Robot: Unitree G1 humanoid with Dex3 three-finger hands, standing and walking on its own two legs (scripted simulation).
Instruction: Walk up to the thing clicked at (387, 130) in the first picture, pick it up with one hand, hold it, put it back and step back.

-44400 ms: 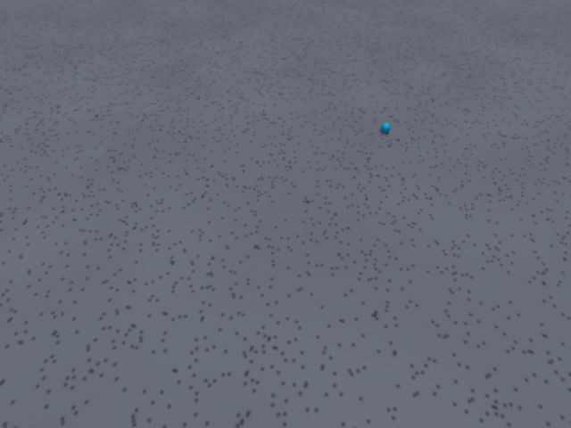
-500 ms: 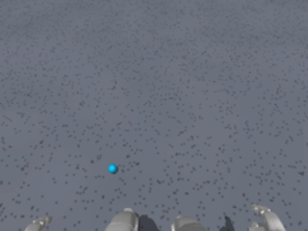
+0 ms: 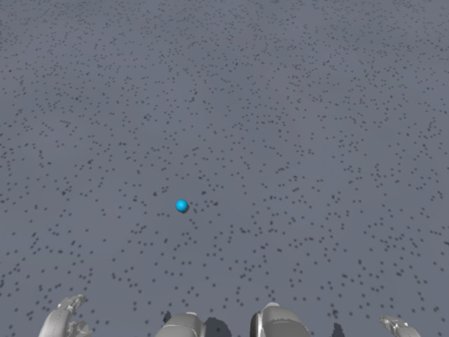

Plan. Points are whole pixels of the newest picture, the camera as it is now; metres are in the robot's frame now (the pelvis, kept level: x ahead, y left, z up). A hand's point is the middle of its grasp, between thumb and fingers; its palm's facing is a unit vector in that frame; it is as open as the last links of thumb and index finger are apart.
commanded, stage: step back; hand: left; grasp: from above
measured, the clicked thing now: (181, 205) +0.65 +0.22 -0.72
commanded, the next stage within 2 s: none
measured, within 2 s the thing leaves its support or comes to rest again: neither
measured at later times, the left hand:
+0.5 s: hand out of the picture -0.10 +0.31 -0.14, palm faces -0.14 -0.89 -0.43, open 7.4 cm
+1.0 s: hand out of the picture -0.17 +0.32 -0.13, palm faces -0.06 -0.93 -0.37, open 7.4 cm
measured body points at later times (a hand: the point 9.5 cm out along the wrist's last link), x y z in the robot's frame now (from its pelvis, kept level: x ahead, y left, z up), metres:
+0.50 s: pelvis -0.18 +0.03 -0.01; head -0.13 +0.01 +0.44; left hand -0.10 +0.35 -0.11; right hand -0.07 -0.29 -0.12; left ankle -0.01 +0.12 -0.72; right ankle -0.23 -0.08 -0.72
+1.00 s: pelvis -0.34 +0.07 +0.01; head -0.29 +0.08 +0.45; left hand -0.17 +0.37 -0.11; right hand -0.30 -0.25 -0.11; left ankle -0.32 +0.18 -0.72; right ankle -0.31 -0.06 -0.67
